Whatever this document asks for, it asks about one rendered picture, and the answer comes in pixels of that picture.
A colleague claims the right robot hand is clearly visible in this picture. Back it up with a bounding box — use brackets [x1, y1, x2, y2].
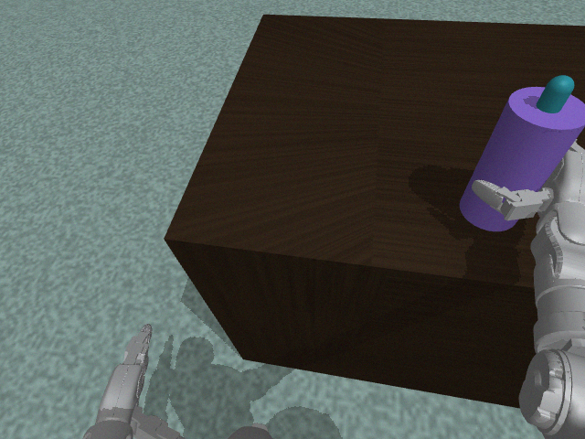
[472, 139, 585, 220]

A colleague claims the right robot arm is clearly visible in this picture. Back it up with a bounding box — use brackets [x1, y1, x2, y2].
[519, 202, 585, 439]

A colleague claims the left robot arm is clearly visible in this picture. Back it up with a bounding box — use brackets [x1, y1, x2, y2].
[83, 420, 133, 439]

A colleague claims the left robot hand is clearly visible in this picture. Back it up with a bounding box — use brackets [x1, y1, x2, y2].
[95, 324, 186, 439]

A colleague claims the bottle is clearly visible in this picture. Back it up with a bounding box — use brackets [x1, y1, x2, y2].
[460, 75, 585, 231]

